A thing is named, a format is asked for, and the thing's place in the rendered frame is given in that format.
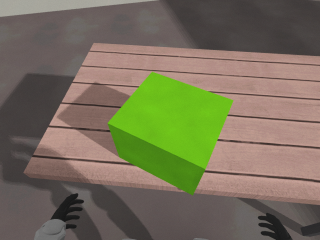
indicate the carton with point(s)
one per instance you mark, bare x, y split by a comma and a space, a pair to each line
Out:
169, 129

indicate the table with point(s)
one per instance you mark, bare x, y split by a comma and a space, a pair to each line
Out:
269, 145

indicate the left robot forearm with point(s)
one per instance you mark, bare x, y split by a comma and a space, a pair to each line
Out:
54, 229

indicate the right robot hand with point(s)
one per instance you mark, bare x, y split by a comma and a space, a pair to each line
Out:
280, 231

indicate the left robot hand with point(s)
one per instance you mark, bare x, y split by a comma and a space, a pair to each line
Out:
64, 209

